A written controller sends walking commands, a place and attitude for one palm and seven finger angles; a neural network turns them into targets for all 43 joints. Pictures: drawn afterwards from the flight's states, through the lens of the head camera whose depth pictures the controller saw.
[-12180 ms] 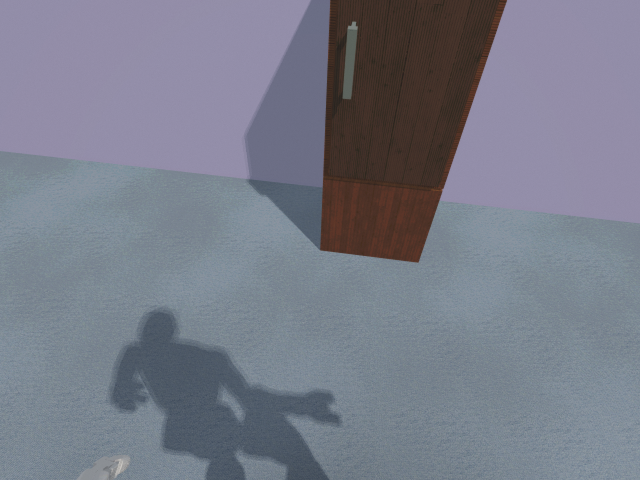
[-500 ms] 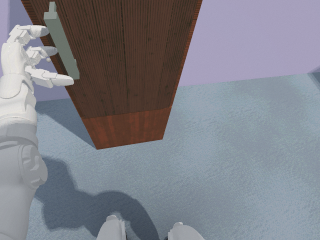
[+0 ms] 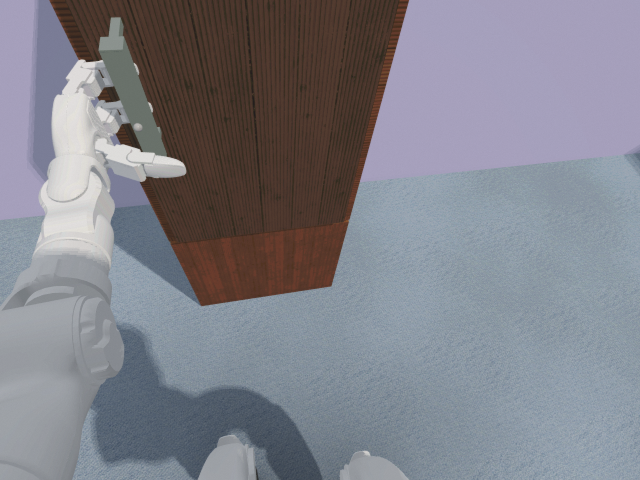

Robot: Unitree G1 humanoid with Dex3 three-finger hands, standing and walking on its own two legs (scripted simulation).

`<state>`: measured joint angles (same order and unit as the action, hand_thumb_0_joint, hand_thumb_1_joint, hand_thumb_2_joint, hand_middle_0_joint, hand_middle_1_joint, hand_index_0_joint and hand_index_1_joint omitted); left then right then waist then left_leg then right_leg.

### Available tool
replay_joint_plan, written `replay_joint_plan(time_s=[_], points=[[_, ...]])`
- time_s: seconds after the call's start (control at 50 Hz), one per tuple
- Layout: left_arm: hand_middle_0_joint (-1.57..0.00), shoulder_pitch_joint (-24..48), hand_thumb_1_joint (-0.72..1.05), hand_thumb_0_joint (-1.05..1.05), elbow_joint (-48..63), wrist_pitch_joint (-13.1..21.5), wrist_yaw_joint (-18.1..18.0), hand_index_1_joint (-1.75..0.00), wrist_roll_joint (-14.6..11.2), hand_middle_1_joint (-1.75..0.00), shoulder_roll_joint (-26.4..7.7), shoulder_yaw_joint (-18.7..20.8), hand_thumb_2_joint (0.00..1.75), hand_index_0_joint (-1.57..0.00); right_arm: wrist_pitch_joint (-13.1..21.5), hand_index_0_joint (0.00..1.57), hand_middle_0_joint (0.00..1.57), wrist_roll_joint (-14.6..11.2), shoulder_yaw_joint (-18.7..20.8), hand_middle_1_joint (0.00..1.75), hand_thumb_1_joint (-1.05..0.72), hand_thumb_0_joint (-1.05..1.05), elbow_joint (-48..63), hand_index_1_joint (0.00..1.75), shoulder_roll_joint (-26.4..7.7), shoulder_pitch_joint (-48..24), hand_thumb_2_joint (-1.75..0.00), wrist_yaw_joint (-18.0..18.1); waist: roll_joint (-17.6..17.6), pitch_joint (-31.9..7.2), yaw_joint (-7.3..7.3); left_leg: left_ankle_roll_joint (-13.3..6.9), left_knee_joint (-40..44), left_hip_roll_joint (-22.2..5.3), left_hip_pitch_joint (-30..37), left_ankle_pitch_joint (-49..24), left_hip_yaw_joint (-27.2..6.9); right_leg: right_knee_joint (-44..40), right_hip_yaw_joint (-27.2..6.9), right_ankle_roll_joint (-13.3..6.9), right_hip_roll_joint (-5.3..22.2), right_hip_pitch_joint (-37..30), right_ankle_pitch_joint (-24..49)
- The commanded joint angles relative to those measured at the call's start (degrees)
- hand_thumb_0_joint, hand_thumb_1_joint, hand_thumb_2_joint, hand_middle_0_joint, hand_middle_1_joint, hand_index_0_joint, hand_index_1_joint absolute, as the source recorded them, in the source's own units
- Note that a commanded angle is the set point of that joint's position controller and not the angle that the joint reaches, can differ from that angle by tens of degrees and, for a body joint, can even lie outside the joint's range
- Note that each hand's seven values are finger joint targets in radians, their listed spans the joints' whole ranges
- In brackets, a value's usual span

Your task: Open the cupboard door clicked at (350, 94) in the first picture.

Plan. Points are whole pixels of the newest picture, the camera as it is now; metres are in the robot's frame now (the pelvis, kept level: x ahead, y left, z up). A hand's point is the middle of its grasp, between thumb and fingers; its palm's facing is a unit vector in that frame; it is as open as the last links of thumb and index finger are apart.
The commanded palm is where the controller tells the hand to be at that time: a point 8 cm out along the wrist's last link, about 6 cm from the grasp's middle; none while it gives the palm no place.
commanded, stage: slide the fingers in behind the handle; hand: left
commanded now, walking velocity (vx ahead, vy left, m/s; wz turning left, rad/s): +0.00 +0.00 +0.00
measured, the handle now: (139, 99) +0.57 +0.19 +0.11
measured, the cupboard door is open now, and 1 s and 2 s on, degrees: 0 0 7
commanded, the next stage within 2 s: close the thumb around the handle in 0.72 s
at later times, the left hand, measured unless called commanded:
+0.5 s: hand (157, 125) +0.52 +0.16 +0.11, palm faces +0.11 -0.99 +0.01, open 14.0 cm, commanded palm +0.50 +0.21 +0.11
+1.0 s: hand (157, 128) +0.52 +0.16 +0.11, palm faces +0.12 -0.99 +0.01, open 13.2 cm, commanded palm +0.49 +0.20 +0.11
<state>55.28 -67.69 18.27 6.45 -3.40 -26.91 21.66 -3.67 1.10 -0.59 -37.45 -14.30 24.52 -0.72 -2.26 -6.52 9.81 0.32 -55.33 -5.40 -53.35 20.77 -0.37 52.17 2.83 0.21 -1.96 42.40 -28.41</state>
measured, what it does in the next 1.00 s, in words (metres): stands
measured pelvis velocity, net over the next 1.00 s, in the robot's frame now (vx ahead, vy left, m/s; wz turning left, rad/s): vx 0.00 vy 0.00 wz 0.00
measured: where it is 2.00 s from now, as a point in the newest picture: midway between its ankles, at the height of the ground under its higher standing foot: outside the picture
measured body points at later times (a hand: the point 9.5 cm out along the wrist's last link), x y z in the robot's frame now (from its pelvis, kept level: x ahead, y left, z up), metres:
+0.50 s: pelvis +0.00 +0.00 +0.00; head +0.10 +0.01 +0.44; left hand +0.51 +0.21 +0.11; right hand -0.03 -0.26 -0.11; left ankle +0.05 +0.12 -0.68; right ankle -0.04 -0.13 -0.68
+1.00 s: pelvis +0.00 +0.00 +0.00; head +0.10 +0.01 +0.44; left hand +0.50 +0.21 +0.11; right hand +0.00 -0.26 -0.11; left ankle +0.05 +0.12 -0.68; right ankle -0.04 -0.13 -0.68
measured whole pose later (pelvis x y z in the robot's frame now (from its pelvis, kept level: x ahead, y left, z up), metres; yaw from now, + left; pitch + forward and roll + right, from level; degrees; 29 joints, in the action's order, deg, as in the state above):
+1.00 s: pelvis +0.00 +0.00 +0.00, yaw +0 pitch +18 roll -3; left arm 54.8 -67.4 20.2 1.5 -2.8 -22.8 20.1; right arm -3.1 1.6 -0.1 -37.8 -14.0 23.7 -1.7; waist -2.4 -6.9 9.4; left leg 0.4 -54.8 -5.0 -52.6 20.6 -0.2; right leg 52.4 2.6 0.1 -1.7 42.0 -28.6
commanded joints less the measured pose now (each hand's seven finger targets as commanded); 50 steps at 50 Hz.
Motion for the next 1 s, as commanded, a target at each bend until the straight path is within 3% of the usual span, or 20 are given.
replay_joint_plan(time_s=[0.0, 0.02, 0.08, 0.14, 0.22, 0.24, 0.26, 0.28, 0.34, 0.38, 0.4, 0.46, 0.5, 0.56, 0.64, 0.66, 0.8, 0.88, 0.92, 0.98], points=[[-0.30, 27.9, -0.50, 0.00, 11.9, 3.4, -0.9, -1.20, -0.9, -1.20, -13.3, 1.8, 0.30, -0.30, 0.7, 0.20, 0.20, 0.1, 3.8, 0.30, -0.90, 0.00, 2.8, 0.30, -10.6, 9.0, -0.90, 0.9, -4.7, -23.5, 1.15, -2.2, 3.9, 3.1, 29.5, -17.7, -2.3, -7.3, -0.2, -0.7, -2.6, 1.9, 21.0], [-0.30, 29.1, -0.50, 0.00, 13.4, 3.8, -1.1, -1.20, -0.9, -1.20, -12.8, 1.2, 0.30, -0.30, 0.9, 0.20, 0.20, 0.0, 3.8, 0.30, -0.90, 0.00, 2.9, 0.30, -10.5, 8.6, -0.90, 0.9, -5.5, -25.0, 1.18, -2.2, 4.0, 3.2, 30.0, -17.8, -2.0, -7.3, -0.5, -0.5, -2.5, 1.5, 21.5], [-0.30, 29.1, -0.50, 0.00, 12.2, 4.4, -1.8, -1.20, -0.4, -1.20, -11.3, 0.1, 0.30, -0.30, 1.2, 0.20, 0.20, 0.2, 3.7, 0.30, -0.90, 0.00, 2.6, 0.30, -10.2, 8.5, -0.90, 0.7, -5.0, -23.3, 1.70, -2.3, 3.7, 3.2, 28.9, -16.5, -2.0, -7.5, -0.5, -0.5, -2.5, 2.3, 20.5], [-0.30, 30.2, -0.50, 0.00, 11.1, 4.8, -2.4, -1.20, 0.4, -1.20, -11.7, -0.2, 0.30, -0.30, 1.3, 0.20, 0.20, 0.3, 3.6, 0.30, -0.90, 0.00, 2.3, 0.30, -10.2, 8.7, -0.90, 0.6, -4.5, -22.7, 2.14, -2.3, 3.7, 3.2, 27.6, -15.0, -2.0, -7.4, -0.7, -0.4, -2.3, 2.6, 19.5], [-0.30, 28.8, -0.50, 0.00, 9.5, 4.6, -2.7, -1.20, 0.3, -1.20, -13.1, 1.3, 0.30, -0.30, 1.5, 0.20, 0.20, 0.3, 3.5, 0.30, -0.90, 0.00, 2.5, 0.30, -10.4, 8.8, -0.90, 0.6, -4.4, -23.9, 1.37, -2.3, 3.8, 3.5, 26.8, -14.7, -1.7, -7.4, -0.9, -0.5, -2.2, 1.3, 19.5], [-0.30, 29.5, -0.50, 0.00, 9.5, 4.4, -2.6, -1.20, 0.0, -1.20, -12.1, 0.3, 0.30, -0.30, 1.5, 0.20, 0.20, 0.2, 3.5, 0.30, -0.90, 0.00, 2.6, 0.30, -10.3, 8.5, -0.90, 0.6, -4.3, -23.2, 1.97, -2.5, 3.7, 3.5, 26.2, -14.0, -1.5, -7.6, -1.1, -0.3, -2.2, 1.4, 19.7], [-0.30, 30.5, -0.50, 0.00, 10.2, 4.5, -2.7, -1.20, 0.2, -1.20, -13.1, 0.9, 0.30, -0.30, 1.5, 0.20, 0.20, 0.3, 3.5, 0.30, -0.90, 0.00, 2.4, 0.30, -10.5, 8.9, -0.90, 0.7, -4.0, -24.1, 1.95, -2.4, 3.7, 3.3, 26.4, -14.1, -1.7, -7.5, -1.0, -0.3, -2.2, 1.3, 19.4], [-0.30, 30.8, -0.50, 0.00, 10.4, 4.4, -2.6, -1.20, 0.2, -1.20, -11.2, -0.5, 0.30, -0.30, 1.6, 0.20, 0.20, 0.3, 3.6, 0.30, -0.90, 0.00, 2.5, 0.30, -10.2, 8.7, -0.90, 0.6, -5.4, -23.9, 2.17, -2.4, 3.6, 3.4, 27.1, -14.7, -1.5, -7.5, -1.0, -0.3, -2.2, 1.8, 19.9], [-0.30, 30.3, -0.50, 0.00, 13.1, 5.6, -2.9, -1.20, 0.2, -1.20, -11.2, 0.0, 0.30, -0.30, 1.7, 0.20, 0.20, 0.4, 3.8, 0.30, -0.90, 0.00, 2.5, 0.30, -10.1, 8.9, -0.90, 0.4, -6.9, -27.6, 1.13, -2.0, 3.3, 3.3, 30.2, -17.6, -2.1, -6.6, -0.6, -0.7, -2.4, 1.7, 21.1], [-0.30, 30.0, -0.50, 0.00, 11.8, 5.3, -3.1, -1.20, 0.1, -1.20, -10.7, -0.3, 0.30, -0.30, 1.7, 0.20, 0.20, 0.5, 3.7, 0.30, -0.90, 0.00, 2.2, 0.30, -10.1, 8.9, -0.90, 0.3, -6.6, -25.4, 1.58, -2.1, 3.3, 3.2, 29.3, -16.7, -1.9, -7.0, -0.5, -0.6, -2.5, 2.5, 20.5], [-0.30, 29.3, -0.50, 0.00, 9.6, 5.0, -3.3, -1.20, 0.2, -1.20, -11.6, 0.7, 0.30, -0.30, 1.5, 0.20, 0.20, 0.6, 3.7, 0.30, -0.90, 0.00, 1.8, 0.30, -10.4, 9.6, -0.90, 0.4, -4.1, -23.9, 1.84, -2.2, 3.4, 3.3, 27.9, -16.0, -2.1, -7.2, -0.5, -0.6, -2.5, 2.1, 20.1], [-0.30, 30.1, -0.50, 0.00, 9.1, 3.8, -3.6, -1.20, 0.6, -1.20, -12.0, 0.4, 0.30, -0.30, 1.4, 0.20, 0.20, 0.3, 3.7, 0.30, -0.90, 0.00, 2.2, 0.30, -10.6, 9.4, -0.90, 0.5, -2.8, -22.9, 2.37, -2.5, 3.8, 3.4, 25.6, -14.1, -1.6, -7.7, -0.9, -0.1, -2.3, 1.6, 19.8], [-0.30, 30.4, -0.50, 0.00, 10.9, 4.4, -3.8, -1.20, 0.6, -1.20, -14.7, 2.7, 0.30, -0.30, 1.4, 0.20, 0.20, 0.6, 3.7, 0.30, -0.90, 0.00, 2.3, 0.30, -10.7, 9.8, -0.90, 0.6, -4.4, -25.0, 1.15, -2.4, 3.7, 3.4, 26.9, -16.2, -1.7, -7.0, -0.9, -0.5, -2.3, 0.2, 21.3], [-0.30, 30.1, -0.50, 0.00, 13.4, 5.8, -3.5, -1.20, 0.4, -1.20, -11.2, 0.4, 0.30, -0.30, 1.7, 0.20, 0.20, 0.6, 3.8, 0.30, -0.90, 0.00, 2.5, 0.30, -10.0, 9.0, -0.90, 0.3, -7.1, -26.7, 1.13, -2.1, 3.1, 3.4, 29.9, -18.7, -1.6, -6.7, -0.7, -0.6, -2.4, 1.5, 22.5], [-0.30, 27.4, -0.50, 0.00, 12.1, 5.7, -3.0, -1.20, 0.0, -1.20, -7.8, -1.7, 0.30, -0.30, 1.4, 0.20, 0.20, 0.5, 4.1, 0.30, -0.90, 0.00, 2.4, 0.30, -10.0, 9.1, -0.90, -0.1, -5.2, -25.5, 1.46, -2.0, 3.3, 3.3, 30.2, -19.1, -1.8, -6.8, -0.3, -0.6, -2.7, 1.8, 23.1], [-0.30, 27.3, -0.50, 0.00, 11.5, 5.3, -2.9, -1.20, 0.1, -1.20, -9.5, -0.4, 0.30, -0.30, 1.2, 0.20, 0.20, 0.5, 4.1, 0.30, -0.90, 0.00, 2.2, 0.30, -10.3, 9.5, -0.90, 0.0, -4.5, -25.3, 1.28, -1.9, 3.5, 3.1, 29.9, -19.2, -2.0, -6.7, -0.1, -0.6, -2.6, 1.5, 23.0], [-0.30, 27.8, -0.50, 0.00, 14.4, 5.2, -3.9, -1.20, -0.5, -1.20, -8.0, -0.8, 0.30, -0.30, 1.1, 0.20, 0.20, 0.5, 4.2, 0.30, -0.90, 0.00, 2.5, 0.30, -10.0, 9.0, -0.90, 0.0, -5.2, -24.7, 0.99, -2.0, 3.8, 3.4, 31.3, -20.1, -2.0, -7.0, 0.0, -0.8, -2.6, 1.7, 23.4], [-0.32, 28.7, -0.28, 0.00, 14.0, 6.3, -4.7, -1.22, 0.5, -1.22, -7.0, -2.0, 0.40, -0.32, 1.3, 0.20, 0.20, 0.6, 4.2, 0.30, -0.90, 0.00, 2.1, 0.30, -9.8, 8.4, -0.90, -0.2, -5.4, -24.0, 1.52, -1.8, 3.8, 3.3, 31.5, -19.1, -2.3, -6.9, -0.1, -0.8, -2.5, 2.9, 22.2], [-0.32, 27.1, -0.16, 0.00, 13.4, 6.4, -4.7, -1.24, 0.6, -1.24, -8.1, -0.9, 0.44, -0.32, 1.2, 0.20, 0.20, 0.6, 4.2, 0.30, -0.90, 0.00, 2.2, 0.30, -9.9, 8.5, -0.90, -0.3, -5.3, -25.4, 0.64, -1.8, 3.7, 3.4, 31.5, -19.8, -2.1, -6.6, -0.1, -0.8, -2.5, 1.9, 23.0], [-0.34, 28.6, 0.00, 0.00, 12.3, 5.7, -4.3, -1.25, 0.6, -1.25, -7.0, -2.4, 0.52, -0.34, 1.1, 0.20, 0.20, 0.4, 4.1, 0.30, -0.90, 0.00, 2.3, 0.30, -9.9, 8.0, -0.90, -0.1, -4.5, -23.8, 1.50, -1.9, 4.0, 3.5, 29.9, -17.4, -2.0, -7.0, -0.3, -0.6, -2.4, 2.1, 21.7]])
